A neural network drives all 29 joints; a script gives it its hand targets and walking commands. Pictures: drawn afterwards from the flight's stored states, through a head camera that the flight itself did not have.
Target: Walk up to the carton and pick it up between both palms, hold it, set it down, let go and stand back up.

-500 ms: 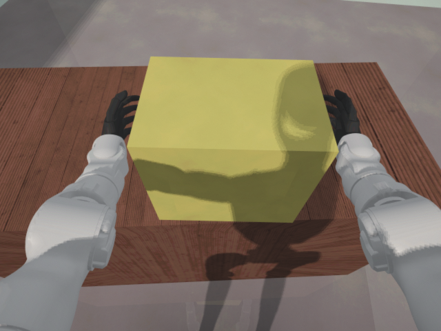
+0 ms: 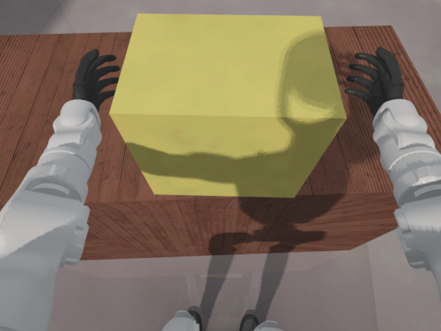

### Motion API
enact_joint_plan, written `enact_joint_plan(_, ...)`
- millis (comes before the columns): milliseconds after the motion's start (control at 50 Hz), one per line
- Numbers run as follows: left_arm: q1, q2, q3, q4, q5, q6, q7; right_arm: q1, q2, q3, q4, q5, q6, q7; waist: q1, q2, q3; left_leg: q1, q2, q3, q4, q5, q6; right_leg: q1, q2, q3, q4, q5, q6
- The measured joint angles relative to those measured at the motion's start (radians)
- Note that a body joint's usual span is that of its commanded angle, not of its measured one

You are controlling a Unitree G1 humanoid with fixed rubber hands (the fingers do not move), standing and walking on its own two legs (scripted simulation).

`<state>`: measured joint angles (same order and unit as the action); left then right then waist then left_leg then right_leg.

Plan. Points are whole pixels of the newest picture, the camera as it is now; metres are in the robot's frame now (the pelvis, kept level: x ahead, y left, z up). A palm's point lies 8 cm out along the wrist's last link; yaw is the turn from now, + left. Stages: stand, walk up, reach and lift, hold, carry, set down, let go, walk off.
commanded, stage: set down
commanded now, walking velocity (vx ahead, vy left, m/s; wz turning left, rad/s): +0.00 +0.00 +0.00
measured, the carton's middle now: (226, 117) +0.48 +0.05 +0.05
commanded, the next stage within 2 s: none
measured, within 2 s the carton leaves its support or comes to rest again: neither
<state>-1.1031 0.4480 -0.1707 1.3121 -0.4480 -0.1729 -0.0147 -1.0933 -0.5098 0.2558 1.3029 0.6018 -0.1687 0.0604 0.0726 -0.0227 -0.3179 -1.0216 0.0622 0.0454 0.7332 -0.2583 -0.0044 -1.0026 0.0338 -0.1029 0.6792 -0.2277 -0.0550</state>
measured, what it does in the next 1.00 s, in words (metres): stands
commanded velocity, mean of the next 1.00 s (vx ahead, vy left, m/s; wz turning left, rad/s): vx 0.00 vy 0.00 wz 0.00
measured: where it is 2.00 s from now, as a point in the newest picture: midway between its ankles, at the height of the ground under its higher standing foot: outside the picture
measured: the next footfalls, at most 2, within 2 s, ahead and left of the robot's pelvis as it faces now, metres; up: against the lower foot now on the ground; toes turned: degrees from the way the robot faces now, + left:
none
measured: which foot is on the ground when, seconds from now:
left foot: down 0.00-1.00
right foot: down 0.00-1.00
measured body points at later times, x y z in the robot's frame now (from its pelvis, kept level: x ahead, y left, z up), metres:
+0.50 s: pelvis +0.01 +0.00 +0.03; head +0.08 +0.02 +0.47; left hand +0.48 +0.30 +0.20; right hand +0.52 -0.22 +0.21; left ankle +0.02 +0.12 -0.70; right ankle +0.03 -0.08 -0.70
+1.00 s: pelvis +0.01 +0.00 +0.05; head +0.07 +0.01 +0.49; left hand +0.46 +0.30 +0.21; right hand +0.50 -0.22 +0.21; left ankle +0.02 +0.12 -0.70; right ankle +0.03 -0.08 -0.70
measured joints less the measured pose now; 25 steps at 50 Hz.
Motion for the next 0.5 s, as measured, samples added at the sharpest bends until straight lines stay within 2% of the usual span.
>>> enact_joint_plan(180, -0.048, 0.009, 0.017, -0.009, 0.034, 0.106, 0.007, -0.059, -0.022, -0.004, 0.025, -0.003, 0.085, 0.003, -0.006, -0.006, 0.041, 0.163, -0.011, 0.004, -0.103, 0.034, 0.002, 0.163, -0.003, 0.004, -0.099, 0.031, 0.002)
enact_joint_plan(340, -0.079, 0.041, -0.023, -0.002, 0.014, 0.167, 0.015, -0.098, -0.048, -0.007, 0.062, 0.001, 0.143, 0.031, -0.017, -0.012, 0.06, 0.257, -0.017, -0.005, -0.166, 0.057, 0.001, 0.265, -0.004, -0.004, -0.17, 0.053, 0.0)
enact_joint_plan(500, -0.081, 0.06, -0.027, -0.068, 0.005, 0.241, 0.023, -0.102, -0.061, -0.027, 0.026, -0.002, 0.193, 0.036, -0.022, -0.007, 0.063, 0.289, -0.019, -0.011, -0.201, 0.072, 0.001, 0.304, -0.002, -0.01, -0.215, 0.073, 0.0)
